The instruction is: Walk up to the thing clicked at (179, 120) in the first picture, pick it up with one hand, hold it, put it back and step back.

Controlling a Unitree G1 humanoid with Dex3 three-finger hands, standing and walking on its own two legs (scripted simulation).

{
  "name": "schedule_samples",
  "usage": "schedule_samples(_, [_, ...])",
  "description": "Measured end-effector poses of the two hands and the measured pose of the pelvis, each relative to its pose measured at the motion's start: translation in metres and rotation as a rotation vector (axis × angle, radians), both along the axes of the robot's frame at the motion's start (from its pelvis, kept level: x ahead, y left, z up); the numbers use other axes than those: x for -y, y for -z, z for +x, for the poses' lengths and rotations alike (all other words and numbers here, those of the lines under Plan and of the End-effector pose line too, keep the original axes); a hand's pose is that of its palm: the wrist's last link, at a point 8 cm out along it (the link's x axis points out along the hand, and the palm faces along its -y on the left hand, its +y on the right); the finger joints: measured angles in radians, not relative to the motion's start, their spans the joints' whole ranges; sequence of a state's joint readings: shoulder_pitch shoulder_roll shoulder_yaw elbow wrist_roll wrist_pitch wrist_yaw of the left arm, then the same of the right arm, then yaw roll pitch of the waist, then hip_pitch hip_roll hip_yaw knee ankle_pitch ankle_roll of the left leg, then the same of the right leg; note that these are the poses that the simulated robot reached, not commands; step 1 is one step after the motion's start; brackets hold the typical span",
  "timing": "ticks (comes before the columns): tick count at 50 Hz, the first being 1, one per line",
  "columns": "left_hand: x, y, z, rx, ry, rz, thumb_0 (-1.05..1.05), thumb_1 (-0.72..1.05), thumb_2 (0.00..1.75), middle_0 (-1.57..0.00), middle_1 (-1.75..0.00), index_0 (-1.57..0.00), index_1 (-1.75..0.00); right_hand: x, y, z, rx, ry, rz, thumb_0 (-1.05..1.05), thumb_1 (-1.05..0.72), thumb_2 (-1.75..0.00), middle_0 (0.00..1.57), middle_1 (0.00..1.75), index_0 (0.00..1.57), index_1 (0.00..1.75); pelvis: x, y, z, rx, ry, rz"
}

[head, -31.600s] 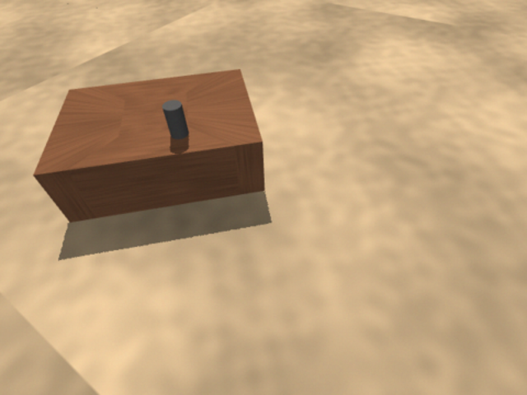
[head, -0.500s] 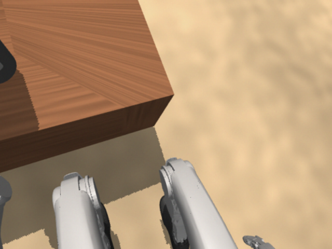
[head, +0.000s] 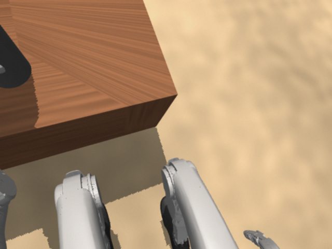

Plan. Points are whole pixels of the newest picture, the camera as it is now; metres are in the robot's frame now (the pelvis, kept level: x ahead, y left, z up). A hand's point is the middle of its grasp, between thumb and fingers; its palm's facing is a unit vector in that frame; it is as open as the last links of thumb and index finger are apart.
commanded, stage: withdraw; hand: left
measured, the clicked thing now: out of the picture +0.55 +0.30 -0.01
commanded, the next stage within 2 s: rise in 0.34 s
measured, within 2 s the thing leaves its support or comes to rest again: neither
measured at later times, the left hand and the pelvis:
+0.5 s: hand out of the picture +0.51 +0.37 +0.13, palm faces +0.40 -0.91 -0.09, open 17.7 cm; pelvis +0.01 +0.00 +0.08, yaw +2 degrees
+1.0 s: hand out of the picture +0.37 +0.36 +0.17, palm faces +0.37 -0.84 -0.39, open 17.4 cm; pelvis +0.05 +0.02 +0.24, yaw +8 degrees
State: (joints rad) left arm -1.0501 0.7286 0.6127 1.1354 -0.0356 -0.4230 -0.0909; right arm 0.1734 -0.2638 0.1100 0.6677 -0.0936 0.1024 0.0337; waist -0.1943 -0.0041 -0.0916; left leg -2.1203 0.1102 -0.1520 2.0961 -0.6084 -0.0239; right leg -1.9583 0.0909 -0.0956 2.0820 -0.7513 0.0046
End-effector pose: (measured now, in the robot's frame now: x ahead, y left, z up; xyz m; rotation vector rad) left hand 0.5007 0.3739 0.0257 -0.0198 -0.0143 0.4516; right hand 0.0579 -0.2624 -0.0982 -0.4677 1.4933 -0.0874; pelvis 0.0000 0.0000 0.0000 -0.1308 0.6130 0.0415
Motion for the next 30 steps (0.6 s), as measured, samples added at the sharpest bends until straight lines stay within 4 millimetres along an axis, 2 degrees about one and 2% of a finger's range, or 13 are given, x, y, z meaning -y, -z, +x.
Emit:
schedule_samples(8, [-0.007,-0.005,-0.001,-0.007,0.002,0.043,-0.02,-0.61,0.09,-0.24,-0.2,-0.25,-0.18,0.001,0.0,0.002,-0.004,0.006,-0.007,0.0,-0.91,-0.89,0.2,0.3,0.2,0.3,0.0,-0.001,0.001,0.0,-0.002,0.0])
schedule_samples(11, [-0.015,-0.018,-0.003,0.005,-0.011,0.049,-0.02,-0.61,0.06,-0.18,-0.15,-0.2,-0.14,0.0,-0.003,0.001,-0.005,0.022,-0.005,0.0,-0.91,-0.89,0.2,0.3,0.2,0.3,0.0,-0.005,0.002,-0.002,-0.004,0.002])
schedule_samples(14, [-0.025,-0.04,-0.007,0.014,-0.029,0.061,-0.02,-0.61,0.04,-0.14,-0.12,-0.16,-0.1,-0.002,-0.011,0.003,-0.001,0.042,0.001,0.0,-0.91,-0.89,0.2,0.3,0.2,0.3,0.0,-0.015,0.005,-0.005,-0.01,0.006])
schedule_samples(19, [-0.037,-0.084,-0.016,-0.023,-0.015,0.092,-0.02,-0.61,0.02,-0.09,-0.08,-0.11,-0.06,-0.006,-0.036,0.011,0.031,0.066,0.017,0.0,-0.91,-0.89,0.2,0.3,0.2,0.3,-0.001,-0.045,0.009,-0.002,-0.021,0.01])
schedule_samples(23, [-0.038,-0.106,-0.027,-0.068,0.017,0.066,-0.02,-0.61,0.01,-0.06,-0.06,-0.09,-0.04,-0.007,-0.063,0.023,0.084,0.063,0.024,0.0,-0.91,-0.89,0.2,0.3,0.2,0.3,-0.003,-0.071,0.013,0.009,-0.029,0.008])
schedule_samples(25, [-0.037,-0.11,-0.033,-0.112,0.036,0.078,-0.02,-0.6,0.01,-0.06,-0.05,-0.08,-0.03,-0.007,-0.075,0.03,0.109,0.056,0.024,0.0,-0.9,-0.89,0.2,0.3,0.2,0.3,-0.004,-0.081,0.015,0.019,-0.034,0.008])
schedule_samples(30, [-0.041,-0.102,-0.056,-0.338,0.007,0.104,-0.02,-0.53,0.02,-0.07,-0.05,-0.08,-0.03,-0.006,-0.107,0.047,0.151,0.051,0.026,0.0,-0.89,-0.89,0.2,0.3,0.2,0.3,-0.006,-0.111,0.015,0.048,-0.045,0.015])
